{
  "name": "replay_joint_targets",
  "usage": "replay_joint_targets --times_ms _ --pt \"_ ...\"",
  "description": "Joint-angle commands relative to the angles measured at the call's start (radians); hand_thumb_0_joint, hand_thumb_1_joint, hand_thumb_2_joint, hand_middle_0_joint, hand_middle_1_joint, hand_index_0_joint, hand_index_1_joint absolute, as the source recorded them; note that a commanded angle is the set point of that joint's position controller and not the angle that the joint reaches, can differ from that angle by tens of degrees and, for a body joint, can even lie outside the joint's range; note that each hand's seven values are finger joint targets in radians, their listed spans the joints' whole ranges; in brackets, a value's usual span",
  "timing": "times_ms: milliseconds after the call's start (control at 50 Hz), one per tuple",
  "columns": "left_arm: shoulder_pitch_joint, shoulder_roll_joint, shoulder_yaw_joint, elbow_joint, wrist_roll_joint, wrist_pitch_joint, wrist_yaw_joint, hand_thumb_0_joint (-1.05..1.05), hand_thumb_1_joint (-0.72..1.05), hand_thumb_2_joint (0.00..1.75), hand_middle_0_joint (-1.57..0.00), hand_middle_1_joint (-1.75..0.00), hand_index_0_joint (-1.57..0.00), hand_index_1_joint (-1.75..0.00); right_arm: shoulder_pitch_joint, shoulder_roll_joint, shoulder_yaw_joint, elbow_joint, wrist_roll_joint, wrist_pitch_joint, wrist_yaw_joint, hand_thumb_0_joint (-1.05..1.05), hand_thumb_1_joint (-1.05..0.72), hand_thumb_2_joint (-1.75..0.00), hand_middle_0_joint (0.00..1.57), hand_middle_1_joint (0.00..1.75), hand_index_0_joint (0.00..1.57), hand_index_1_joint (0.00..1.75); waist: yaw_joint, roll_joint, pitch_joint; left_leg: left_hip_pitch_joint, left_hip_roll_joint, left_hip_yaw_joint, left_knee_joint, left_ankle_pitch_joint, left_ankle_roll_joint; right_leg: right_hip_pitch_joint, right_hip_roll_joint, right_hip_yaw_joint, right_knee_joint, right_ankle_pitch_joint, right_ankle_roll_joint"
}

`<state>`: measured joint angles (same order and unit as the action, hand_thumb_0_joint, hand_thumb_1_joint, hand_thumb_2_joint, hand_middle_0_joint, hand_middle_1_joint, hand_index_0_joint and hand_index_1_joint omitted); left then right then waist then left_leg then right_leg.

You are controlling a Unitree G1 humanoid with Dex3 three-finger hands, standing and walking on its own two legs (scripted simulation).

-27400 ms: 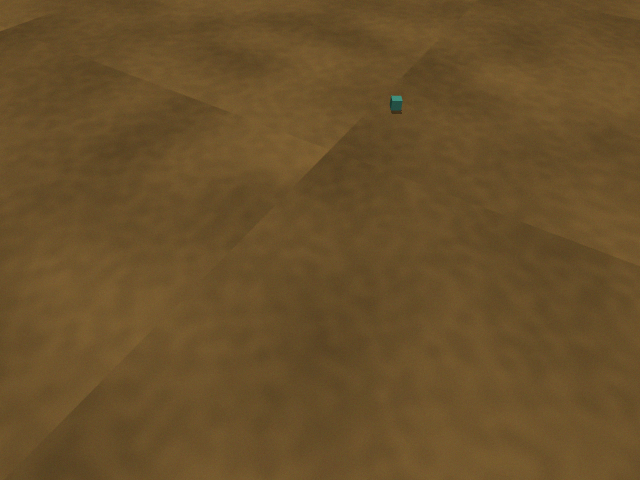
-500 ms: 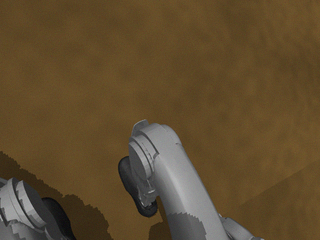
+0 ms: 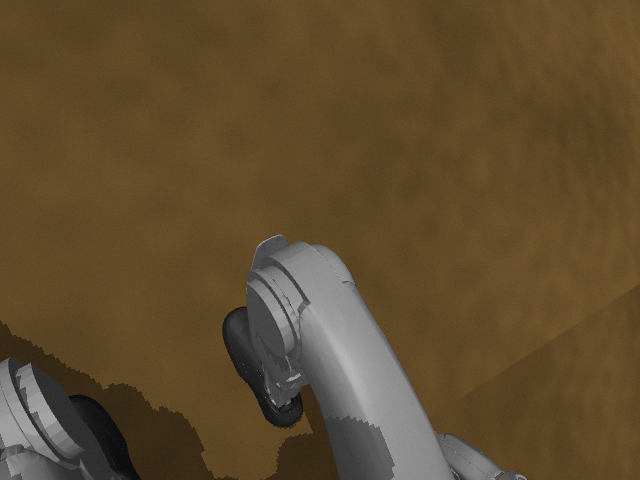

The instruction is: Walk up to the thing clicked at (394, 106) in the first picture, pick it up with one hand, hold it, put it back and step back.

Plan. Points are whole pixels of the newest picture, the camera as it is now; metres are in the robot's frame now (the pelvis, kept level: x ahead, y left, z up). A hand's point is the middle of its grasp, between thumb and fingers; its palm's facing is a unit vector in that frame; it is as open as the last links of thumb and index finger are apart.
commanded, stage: open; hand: left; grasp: from above
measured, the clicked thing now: out of the picture +0.46 +0.35 -0.28
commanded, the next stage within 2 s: withdraw in 0.80 s
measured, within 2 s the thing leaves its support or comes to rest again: neither
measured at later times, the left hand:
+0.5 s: hand out of the picture +0.46 +0.34 -0.24, palm faces -0.32 -0.28 -0.90, open 11.3 cm
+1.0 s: hand out of the picture +0.46 +0.34 -0.24, palm faces -0.32 -0.28 -0.90, open 12.9 cm
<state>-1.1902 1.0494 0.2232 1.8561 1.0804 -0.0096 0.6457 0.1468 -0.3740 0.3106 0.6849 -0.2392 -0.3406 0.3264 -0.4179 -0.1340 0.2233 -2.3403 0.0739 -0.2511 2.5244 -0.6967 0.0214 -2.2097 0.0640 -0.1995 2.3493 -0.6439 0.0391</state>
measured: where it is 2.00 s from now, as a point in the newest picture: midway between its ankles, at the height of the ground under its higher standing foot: (201, 432)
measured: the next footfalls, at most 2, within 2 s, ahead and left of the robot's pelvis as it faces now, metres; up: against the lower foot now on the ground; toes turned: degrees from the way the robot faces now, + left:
none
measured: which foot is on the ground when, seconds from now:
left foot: down 0.00-1.00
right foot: down 0.00-1.00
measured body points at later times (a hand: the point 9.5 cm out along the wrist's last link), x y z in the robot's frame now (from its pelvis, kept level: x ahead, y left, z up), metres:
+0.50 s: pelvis +0.00 +0.00 +0.01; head +0.29 +0.12 +0.32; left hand +0.47 +0.35 -0.19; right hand +0.02 -0.24 -0.04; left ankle +0.07 +0.13 -0.28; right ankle +0.12 -0.11 -0.28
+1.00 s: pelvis +0.00 +0.00 +0.01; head +0.29 +0.12 +0.32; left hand +0.47 +0.35 -0.19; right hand +0.02 -0.24 -0.03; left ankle +0.07 +0.13 -0.28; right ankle +0.12 -0.11 -0.28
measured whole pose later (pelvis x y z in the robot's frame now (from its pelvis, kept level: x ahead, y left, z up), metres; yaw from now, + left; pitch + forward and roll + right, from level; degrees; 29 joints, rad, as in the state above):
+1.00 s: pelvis +0.00 +0.00 +0.01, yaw -1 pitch +27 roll -15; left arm -1.18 1.07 0.20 1.78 1.07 0.00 0.63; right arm 0.16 -0.37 0.33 0.65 -0.23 -0.32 0.31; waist -0.42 -0.15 0.24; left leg -2.32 0.07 -0.26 2.49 -0.70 0.02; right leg -2.19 0.07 -0.21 2.31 -0.64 0.04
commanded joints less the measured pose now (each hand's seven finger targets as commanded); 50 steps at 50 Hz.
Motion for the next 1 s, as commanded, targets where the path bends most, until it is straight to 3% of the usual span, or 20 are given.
replay_joint_targets --times_ms 0,40,60,180,220,240,340,380,400,440,480,560,680,800,880,920,940,960,980 --pt "-0.236 0.221 -0.023 -0.116 0.0 -0.001 0.041 0.0 0.26 0.5 -0.73 -0.56 -0.75 -0.55 0.221 -0.326 -0.083 0.027 0.009 0.003 -0.013 0.0 -0.9 -0.9 0.2 0.3 0.2 0.3 -0.067 0.522 -0.63 0.482 0.014 0.062 -0.262 0.175 -0.015 0.353 0.037 -0.088 -0.206 0.222 -0.056" --pt "-0.241 0.249 -0.019 -0.117 0.004 -0.003 0.044 0.0 0.14 0.52 -0.67 -0.57 -0.68 -0.56 0.22 -0.326 -0.072 0.022 0.007 0.005 -0.015 0.0 -0.9 -0.9 0.2 0.3 0.2 0.3 -0.066 0.511 -0.63 0.45 0.012 0.073 -0.255 0.166 -0.009 0.372 0.041 -0.084 -0.221 0.216 -0.054" --pt "-0.248 0.231 -0.033 -0.129 0.003 -0.001 0.041 0.0 0.11 0.53 -0.64 -0.59 -0.65 -0.58 0.209 -0.334 -0.082 0.017 0.01 0.003 -0.018 0.0 -0.9 -0.9 0.2 0.3 0.2 0.3 -0.067 0.521 -0.618 0.464 0.012 0.073 -0.254 0.159 -0.011 0.351 0.038 -0.08 -0.215 0.213 -0.054" --pt "-0.255 0.241 -0.03 -0.141 0.014 -0.001 0.044 0.0 -0.01 0.59 -0.53 -0.68 -0.54 -0.66 0.215 -0.331 -0.075 0.012 0.006 0.004 -0.016 0.0 -0.9 -0.9 0.2 0.3 0.2 0.3 -0.078 0.548 -0.615 0.493 0.016 0.059 -0.271 0.165 -0.019 0.341 0.034 -0.091 -0.21 0.216 -0.055" --pt "-0.226 0.242 -0.024 -0.132 0.009 0.007 0.048 0.0 -0.05 0.62 -0.5 -0.71 -0.51 -0.69 0.227 -0.336 -0.076 0.017 0.006 0.01 -0.016 0.0 -0.9 -0.9 0.2 0.3 0.2 0.3 -0.07 0.557 -0.646 0.515 0.018 0.063 -0.271 0.213 -0.023 0.378 0.042 -0.089 -0.216 0.259 -0.056" --pt "-0.247 0.231 -0.033 -0.142 0.01 0.007 0.046 0.0 -0.05 0.64 -0.49 -0.73 -0.5 -0.71 0.225 -0.326 -0.072 0.012 0.006 0.009 -0.014 0.0 -0.9 -0.9 0.2 0.3 0.2 0.3 -0.077 0.55 -0.637 0.5 0.017 0.063 -0.26 0.211 -0.019 0.367 0.039 -0.09 -0.214 0.258 -0.053" --pt "-0.232 0.236 -0.028 -0.153 -0.007 0.017 0.045 0.0 -0.15 0.73 -0.41 -0.8 -0.42 -0.79 0.222 -0.329 -0.081 0.02 0.015 0.009 -0.016 0.0 -0.9 -0.9 0.2 0.3 0.2 0.3 -0.058 0.589 -0.652 0.53 0.022 0.055 -0.277 0.22 -0.029 0.351 0.038 -0.093 -0.207 0.256 -0.061" --pt "-0.233 0.209 -0.051 -0.151 -0.016 0.021 0.037 0.0 -0.17 0.72 -0.38 -0.81 -0.39 -0.79 0.222 -0.329 -0.081 0.012 0.01 0.01 -0.013 0.0 -0.9 -0.9 0.2 0.3 0.2 0.3 -0.074 0.569 -0.651 0.527 0.022 0.059 -0.267 0.231 -0.024 0.373 0.044 -0.09 -0.216 0.274 -0.056" --pt "-0.206 0.237 -0.032 -0.149 -0.014 0.022 0.039 0.0 -0.2 0.72 -0.36 -0.82 -0.37 -0.81 0.23 -0.33 -0.078 0.015 0.012 0.013 -0.016 0.0 -0.9 -0.9 0.2 0.3 0.2 0.3 -0.064 0.564 -0.663 0.516 0.02 0.066 -0.27 0.243 -0.022 0.404 0.048 -0.087 -0.226 0.287 -0.056" --pt "-0.22 0.231 -0.033 -0.155 -0.023 0.022 0.036 0.0 -0.24 0.76 -0.33 -0.85 -0.33 -0.84 0.231 -0.324 -0.079 0.016 0.017 0.013 -0.016 0.0 -0.9 -0.9 0.2 0.3 0.2 0.3 -0.063 0.559 -0.647 0.506 0.019 0.064 -0.268 0.234 -0.02 0.386 0.04 -0.086 -0.225 0.273 -0.056" --pt "-0.225 0.21 -0.051 -0.148 -0.025 0.024 0.026 0.0 -0.26 0.78 -0.31 -0.87 -0.32 -0.86 0.226 -0.327 -0.079 0.011 0.012 0.011 -0.014 0.0 -0.9 -0.9 0.2 0.3 0.2 0.3 -0.076 0.548 -0.626 0.505 0.019 0.064 -0.267 0.218 -0.02 0.374 0.042 -0.087 -0.224 0.265 -0.055" --pt "-0.215 0.227 -0.033 -0.156 -0.024 0.019 0.016 0.0 -0.28 0.83 -0.29 -0.89 -0.3 -0.89 0.234 -0.325 -0.07 0.008 0.017 0.012 -0.014 0.0 -0.89 -0.9 0.2 0.3 0.2 0.3 -0.067 0.534 -0.62 0.497 0.018 0.057 -0.278 0.21 -0.018 0.365 0.036 -0.091 -0.223 0.246 -0.057" --pt "-0.226 0.221 -0.054 -0.156 -0.02 0.01 0.015 0.0 -0.3 0.84 -0.25 -0.94 -0.26 -0.93 0.229 -0.325 -0.067 -0.002 0.014 0.015 -0.021 0.0 -0.89 -0.9 0.2 0.3 0.2 0.3 -0.08 0.53 -0.621 0.486 0.015 0.069 -0.272 0.198 -0.014 0.391 0.042 -0.083 -0.238 0.249 -0.054" --pt "-0.229 0.239 -0.049 -0.159 -0.012 0.003 0.023 0.0 -0.33 0.85 -0.2 -0.98 -0.22 -0.96 0.23 -0.329 -0.061 -0.007 0.012 0.017 -0.025 0.0 -0.89 -0.9 0.2 0.3 0.2 0.3 -0.083 0.533 -0.633 0.504 0.018 0.063 -0.277 0.199 -0.017 0.397 0.044 -0.089 -0.242 0.25 -0.054" --pt "-0.218 0.246 -0.039 -0.155 -0.017 0.008 0.034 0.0 -0.35 0.88 -0.19 -0.99 -0.2 -0.97 0.226 -0.332 -0.061 0.001 0.014 0.017 -0.029 0.0 -0.89 -0.9 0.2 0.3 0.2 0.3 -0.066 0.555 -0.646 0.52 0.022 0.057 -0.286 0.199 -0.024 0.384 0.043 -0.094 -0.236 0.245 -0.057" --pt "-0.217 0.241 -0.039 -0.178 -0.017 0.01 0.033 0.0 -0.43 0.9 -0.17 -0.9 -0.17 -0.9 0.231 -0.329 -0.071 0.003 0.014 0.021 -0.029 0.0 -0.9 -0.9 0.2 0.3 0.2 0.3 -0.063 0.595 -0.672 0.562 0.022 0.056 -0.292 0.234 -0.031 0.397 0.042 -0.094 -0.23 0.272 -0.06" --pt "-0.217 0.24 -0.044 -0.203 -0.017 0.01 0.03 0.0 -0.44 0.91 -0.16 -0.9 -0.16 -0.9 0.225 -0.331 -0.078 0.005 0.016 0.023 -0.03 0.0 -0.9 -0.9 0.2 0.3 0.2 0.3 -0.052 0.613 -0.681 0.565 0.022 0.058 -0.296 0.235 -0.033 0.398 0.044 -0.092 -0.226 0.272 -0.063" --pt "-0.217 0.271 -0.02 -0.243 -0.011 0.011 0.028 0.0 -0.45 0.91 -0.16 -0.9 -0.16 -0.9 0.234 -0.322 -0.078 0.007 0.018 0.025 -0.028 0.0 -0.9 -0.9 0.2 0.3 0.2 0.3 -0.041 0.632 -0.717 0.58 0.022 0.063 -0.288 0.273 -0.032 0.419 0.044 -0.091 -0.228 0.302 -0.061" --pt "-0.239 0.25 -0.037 -0.28 -0.012 0.013 0.016 0.0 -0.45 0.91 -0.17 -0.89 -0.16 -0.9 0.224 -0.32 -0.083 0.002 0.02 0.023 -0.025 0.0 -0.91 -0.9 0.2 0.3 0.2 0.3 -0.039 0.645 -0.724 0.586 0.02 0.065 -0.283 0.273 -0.032 0.397 0.039 -0.09 -0.216 0.298 -0.063"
